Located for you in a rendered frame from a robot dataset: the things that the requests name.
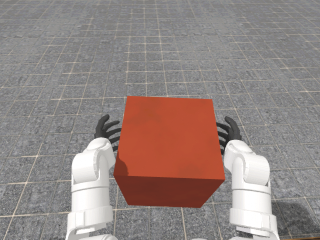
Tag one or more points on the robot left forearm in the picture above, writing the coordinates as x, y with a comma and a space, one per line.
90, 202

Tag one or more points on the carton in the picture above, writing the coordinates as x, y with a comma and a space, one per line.
169, 152

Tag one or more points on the robot right forearm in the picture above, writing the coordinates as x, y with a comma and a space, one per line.
251, 210

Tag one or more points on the robot right hand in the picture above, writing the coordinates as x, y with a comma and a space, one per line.
233, 132

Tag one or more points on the robot left hand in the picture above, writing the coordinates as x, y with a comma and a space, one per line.
101, 130

